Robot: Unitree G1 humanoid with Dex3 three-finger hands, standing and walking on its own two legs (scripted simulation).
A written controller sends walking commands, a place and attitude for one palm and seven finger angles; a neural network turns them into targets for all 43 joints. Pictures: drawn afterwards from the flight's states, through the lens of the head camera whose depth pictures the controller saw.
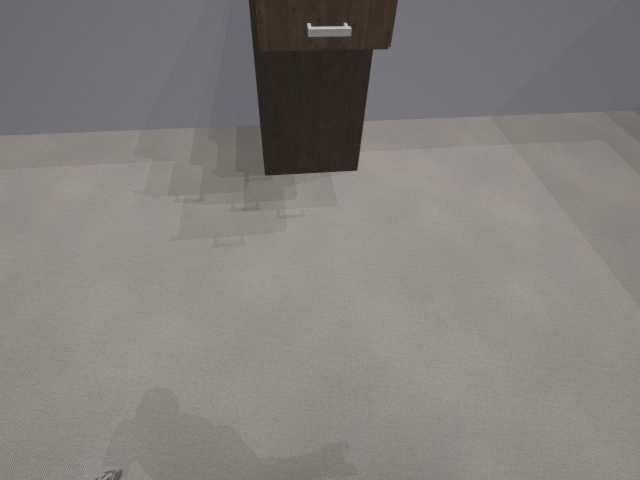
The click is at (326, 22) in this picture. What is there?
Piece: drawer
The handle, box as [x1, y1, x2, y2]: [307, 23, 351, 36]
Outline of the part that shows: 307,23 308,36 342,36 350,35 351,32 350,26 348,26 346,23 344,23 342,26 311,27 310,23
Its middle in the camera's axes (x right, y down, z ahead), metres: +0.02 -0.63 +1.16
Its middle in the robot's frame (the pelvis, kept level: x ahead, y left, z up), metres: +1.30 +0.04 +0.04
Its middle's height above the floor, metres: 0.81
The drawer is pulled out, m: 0.29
